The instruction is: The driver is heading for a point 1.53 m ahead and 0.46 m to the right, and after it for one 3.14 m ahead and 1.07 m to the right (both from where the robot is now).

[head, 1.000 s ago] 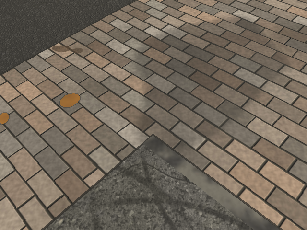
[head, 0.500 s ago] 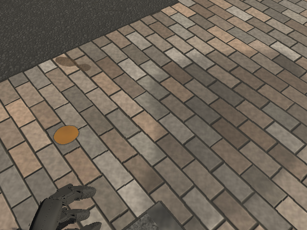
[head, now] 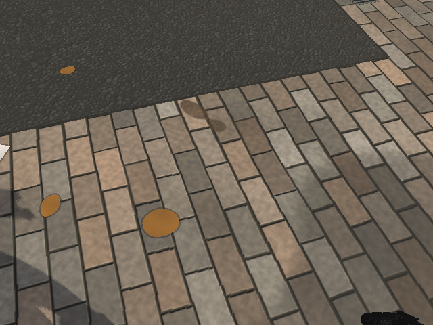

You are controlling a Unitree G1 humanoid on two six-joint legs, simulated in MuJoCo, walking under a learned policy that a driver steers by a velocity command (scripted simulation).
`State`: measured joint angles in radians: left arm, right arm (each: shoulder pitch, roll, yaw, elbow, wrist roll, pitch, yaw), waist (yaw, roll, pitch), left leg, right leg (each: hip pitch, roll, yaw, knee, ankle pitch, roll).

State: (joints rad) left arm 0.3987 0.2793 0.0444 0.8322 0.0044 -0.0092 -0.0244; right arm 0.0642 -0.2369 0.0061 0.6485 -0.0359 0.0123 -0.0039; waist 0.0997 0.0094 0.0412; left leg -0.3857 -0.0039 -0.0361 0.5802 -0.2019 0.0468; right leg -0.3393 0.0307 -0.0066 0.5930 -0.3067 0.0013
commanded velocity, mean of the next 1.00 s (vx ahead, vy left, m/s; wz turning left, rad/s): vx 0.03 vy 0.00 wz -0.44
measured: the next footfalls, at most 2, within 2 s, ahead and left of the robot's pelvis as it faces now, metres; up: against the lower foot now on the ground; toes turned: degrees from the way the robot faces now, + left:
right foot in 0.36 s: +0.02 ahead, -0.12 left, +0.00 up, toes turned -22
left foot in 0.84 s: +0.13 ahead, +0.03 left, +0.00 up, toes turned -34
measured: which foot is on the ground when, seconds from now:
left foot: down 0.00-0.36, up 0.38-0.82, down 0.84-1.00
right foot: up 0.00-0.34, down 0.36-0.84, up 0.86-1.00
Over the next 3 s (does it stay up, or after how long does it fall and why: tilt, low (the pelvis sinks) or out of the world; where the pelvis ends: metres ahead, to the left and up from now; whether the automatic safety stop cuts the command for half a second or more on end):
stays up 1.42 -0.36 -0.02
